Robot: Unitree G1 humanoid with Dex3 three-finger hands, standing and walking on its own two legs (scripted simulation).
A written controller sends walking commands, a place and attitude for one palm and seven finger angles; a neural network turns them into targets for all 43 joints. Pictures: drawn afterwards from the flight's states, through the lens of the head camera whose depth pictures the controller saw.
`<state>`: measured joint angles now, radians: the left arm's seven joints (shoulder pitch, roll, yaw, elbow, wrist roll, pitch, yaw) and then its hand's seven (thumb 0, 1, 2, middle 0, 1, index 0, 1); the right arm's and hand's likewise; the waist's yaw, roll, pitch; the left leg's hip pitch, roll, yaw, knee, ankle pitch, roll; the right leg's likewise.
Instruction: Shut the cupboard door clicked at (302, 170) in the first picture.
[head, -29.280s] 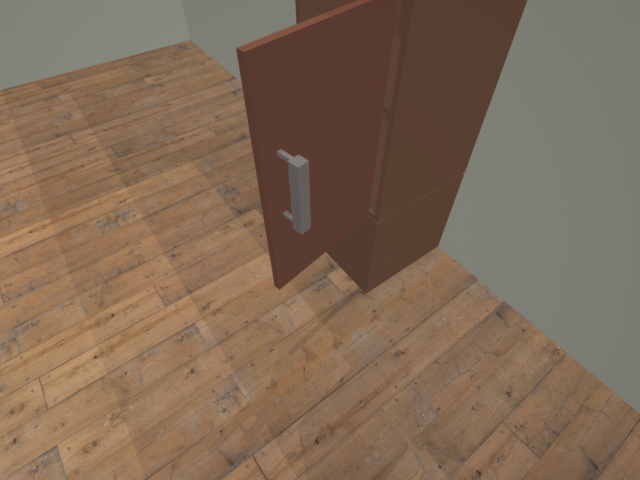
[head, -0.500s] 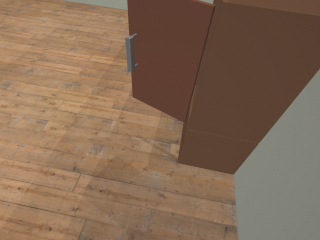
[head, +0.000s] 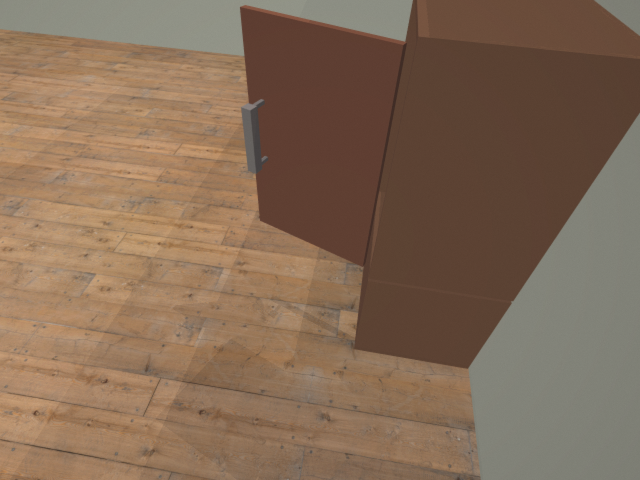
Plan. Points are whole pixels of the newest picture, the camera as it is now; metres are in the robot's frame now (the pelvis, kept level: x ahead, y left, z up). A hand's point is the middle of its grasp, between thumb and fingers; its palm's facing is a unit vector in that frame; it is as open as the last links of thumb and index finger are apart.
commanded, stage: let the arm hang, fingers relaxed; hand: left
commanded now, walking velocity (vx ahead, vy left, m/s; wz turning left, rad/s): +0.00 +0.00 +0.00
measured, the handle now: (257, 136) +0.87 +0.20 -0.02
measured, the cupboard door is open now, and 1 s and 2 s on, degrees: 69 69 69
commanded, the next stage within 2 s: look to check the result in 0.12 s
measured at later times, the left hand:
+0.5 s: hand out of the picture -0.05 +0.16 -0.18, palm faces +0.06 -0.98 -0.18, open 7.4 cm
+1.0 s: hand out of the picture -0.02 +0.15 -0.18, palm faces +0.09 -0.98 -0.17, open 7.4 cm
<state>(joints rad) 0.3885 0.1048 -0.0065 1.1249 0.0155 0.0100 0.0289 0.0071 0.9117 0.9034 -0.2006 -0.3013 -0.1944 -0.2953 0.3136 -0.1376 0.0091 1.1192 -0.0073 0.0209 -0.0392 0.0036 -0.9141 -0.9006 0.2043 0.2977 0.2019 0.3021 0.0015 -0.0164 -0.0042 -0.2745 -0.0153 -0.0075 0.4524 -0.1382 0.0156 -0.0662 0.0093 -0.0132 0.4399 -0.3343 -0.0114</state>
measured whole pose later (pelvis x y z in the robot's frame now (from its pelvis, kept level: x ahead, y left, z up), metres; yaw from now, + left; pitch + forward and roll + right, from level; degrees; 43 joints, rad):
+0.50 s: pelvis +0.01 +0.00 +0.00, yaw +0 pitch -2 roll +0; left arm 0.39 0.13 0.01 1.14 0.01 0.01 0.04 0.01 0.91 0.90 -0.20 -0.30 -0.19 -0.30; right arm 0.31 -0.12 0.01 1.13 -0.01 0.02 -0.05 0.00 -0.91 -0.90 0.20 0.30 0.20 0.30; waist 0.00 0.00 0.02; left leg -0.27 -0.01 -0.01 0.47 -0.16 0.01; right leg -0.05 0.02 -0.02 0.42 -0.34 -0.02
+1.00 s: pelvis +0.02 -0.01 +0.00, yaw +2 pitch -2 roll +0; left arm 0.36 0.12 0.03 1.11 0.02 0.02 0.04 0.01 0.91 0.90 -0.20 -0.30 -0.20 -0.30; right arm 0.29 -0.13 0.00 1.11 -0.01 0.03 -0.04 0.00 -0.91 -0.90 0.20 0.30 0.20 0.30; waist -0.01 -0.01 0.04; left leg -0.30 -0.02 -0.04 0.51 -0.19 0.01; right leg -0.06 0.01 -0.05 0.45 -0.37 -0.02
